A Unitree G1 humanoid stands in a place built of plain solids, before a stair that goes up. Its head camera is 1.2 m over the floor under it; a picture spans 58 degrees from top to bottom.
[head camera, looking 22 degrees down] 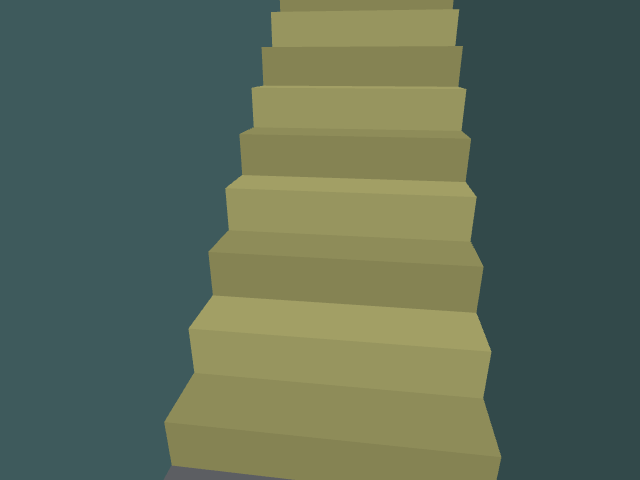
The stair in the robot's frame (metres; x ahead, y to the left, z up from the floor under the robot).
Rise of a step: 0.18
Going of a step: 0.23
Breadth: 1.00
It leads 7 degrees to the right of straight ahead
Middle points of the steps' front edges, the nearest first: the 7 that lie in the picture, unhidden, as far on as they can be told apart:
0.96 -0.01 0.18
1.19 -0.04 0.37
1.42 -0.08 0.55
1.66 -0.11 0.73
1.89 -0.14 0.92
2.12 -0.17 1.10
2.35 -0.20 1.29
